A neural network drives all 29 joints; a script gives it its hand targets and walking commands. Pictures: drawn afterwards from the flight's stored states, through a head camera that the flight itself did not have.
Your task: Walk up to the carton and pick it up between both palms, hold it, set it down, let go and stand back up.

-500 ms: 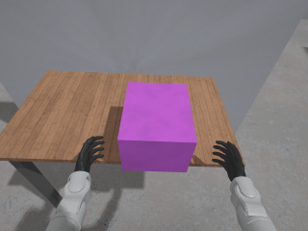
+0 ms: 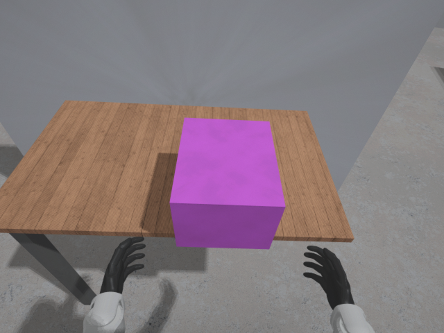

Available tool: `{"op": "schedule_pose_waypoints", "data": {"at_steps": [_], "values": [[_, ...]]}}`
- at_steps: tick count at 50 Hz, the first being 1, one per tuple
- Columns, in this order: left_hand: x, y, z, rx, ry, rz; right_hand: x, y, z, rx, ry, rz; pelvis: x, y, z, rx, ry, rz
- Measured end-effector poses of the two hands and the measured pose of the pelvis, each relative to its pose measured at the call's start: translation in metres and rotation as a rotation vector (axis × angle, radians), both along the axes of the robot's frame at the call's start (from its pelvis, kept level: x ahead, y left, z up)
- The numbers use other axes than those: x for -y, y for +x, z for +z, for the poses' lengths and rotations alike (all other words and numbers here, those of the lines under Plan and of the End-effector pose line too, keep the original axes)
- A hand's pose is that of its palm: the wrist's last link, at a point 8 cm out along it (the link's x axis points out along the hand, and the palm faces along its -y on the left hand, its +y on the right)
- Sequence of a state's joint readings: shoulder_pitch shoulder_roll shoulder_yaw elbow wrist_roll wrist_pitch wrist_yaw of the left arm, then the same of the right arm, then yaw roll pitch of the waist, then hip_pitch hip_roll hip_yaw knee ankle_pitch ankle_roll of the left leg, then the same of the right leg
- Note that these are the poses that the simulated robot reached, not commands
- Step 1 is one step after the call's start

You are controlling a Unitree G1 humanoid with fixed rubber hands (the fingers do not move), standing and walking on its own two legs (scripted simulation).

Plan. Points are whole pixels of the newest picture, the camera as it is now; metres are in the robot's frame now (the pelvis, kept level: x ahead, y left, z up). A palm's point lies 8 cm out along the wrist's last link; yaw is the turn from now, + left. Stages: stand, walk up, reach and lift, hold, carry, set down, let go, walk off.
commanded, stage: set down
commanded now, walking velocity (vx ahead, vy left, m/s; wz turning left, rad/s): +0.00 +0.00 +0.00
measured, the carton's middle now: (225, 180) +0.47 +0.01 -0.01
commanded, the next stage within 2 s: let go in 0.78 s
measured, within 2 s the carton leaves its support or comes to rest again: neither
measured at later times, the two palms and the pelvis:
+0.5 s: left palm (101, 309) +0.18 +0.23 -0.06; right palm (338, 324) +0.18 -0.21 -0.06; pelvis +0.01 +0.01 +0.00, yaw -1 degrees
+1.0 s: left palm (93, 326) +0.16 +0.24 -0.08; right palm out of the picture +0.15 -0.21 -0.08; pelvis +0.00 +0.01 +0.00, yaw +0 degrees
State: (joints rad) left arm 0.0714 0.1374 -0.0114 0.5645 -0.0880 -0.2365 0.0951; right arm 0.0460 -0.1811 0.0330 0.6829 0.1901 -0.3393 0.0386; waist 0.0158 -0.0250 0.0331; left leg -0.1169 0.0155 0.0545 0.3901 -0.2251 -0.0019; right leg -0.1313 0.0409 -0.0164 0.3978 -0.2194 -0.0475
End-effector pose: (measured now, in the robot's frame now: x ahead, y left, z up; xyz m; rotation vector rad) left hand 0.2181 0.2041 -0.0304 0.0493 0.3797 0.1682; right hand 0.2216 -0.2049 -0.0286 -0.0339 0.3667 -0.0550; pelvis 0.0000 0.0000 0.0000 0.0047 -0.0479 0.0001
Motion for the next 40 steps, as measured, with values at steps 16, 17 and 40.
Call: {"op": "schedule_pose_waypoints", "data": {"at_steps": [16,17,40], "values": [[-0.015,-0.027,-0.023,-0.184,0.03,-0.019,0.002,-0.028,-0.018,-0.142,-0.057,-0.002,-0.006,0.01,0.001,0.023,-0.005,-0.01],[-0.015,-0.028,-0.024,-0.194,0.031,-0.021,0.002,-0.03,-0.019,-0.15,-0.06,-0.001,-0.006,0.011,0.001,0.023,-0.005,-0.01],[-0.028,-0.052,-0.047,-0.418,0.059,-0.062,0.008,-0.064,-0.044,-0.323,-0.109,-0.019,-0.01,0.007,0.001,0.028,-0.01,-0.009]]}}
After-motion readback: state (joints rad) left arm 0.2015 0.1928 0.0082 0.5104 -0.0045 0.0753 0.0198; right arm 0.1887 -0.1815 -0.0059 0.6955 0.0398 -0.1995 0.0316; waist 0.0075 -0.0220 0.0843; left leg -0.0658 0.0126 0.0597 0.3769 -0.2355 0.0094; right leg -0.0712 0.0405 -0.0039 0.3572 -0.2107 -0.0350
